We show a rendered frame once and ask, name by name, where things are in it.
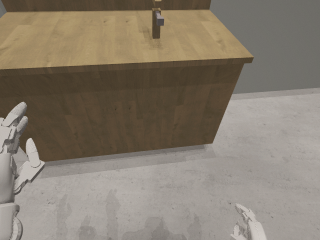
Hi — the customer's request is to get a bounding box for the robot right hand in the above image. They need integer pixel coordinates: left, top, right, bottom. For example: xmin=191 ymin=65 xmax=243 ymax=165
xmin=230 ymin=203 xmax=268 ymax=240

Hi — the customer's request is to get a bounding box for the tap lever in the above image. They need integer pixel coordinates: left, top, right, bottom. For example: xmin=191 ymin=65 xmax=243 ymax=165
xmin=155 ymin=11 xmax=164 ymax=26

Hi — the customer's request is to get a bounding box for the robot left hand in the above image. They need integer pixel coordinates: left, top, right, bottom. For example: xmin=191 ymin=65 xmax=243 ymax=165
xmin=0 ymin=102 xmax=45 ymax=204

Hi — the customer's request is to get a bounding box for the counter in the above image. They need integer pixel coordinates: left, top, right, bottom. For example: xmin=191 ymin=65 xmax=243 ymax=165
xmin=0 ymin=0 xmax=254 ymax=162

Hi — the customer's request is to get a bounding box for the left robot forearm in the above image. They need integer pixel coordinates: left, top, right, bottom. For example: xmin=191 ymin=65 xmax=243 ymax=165
xmin=0 ymin=202 xmax=23 ymax=240

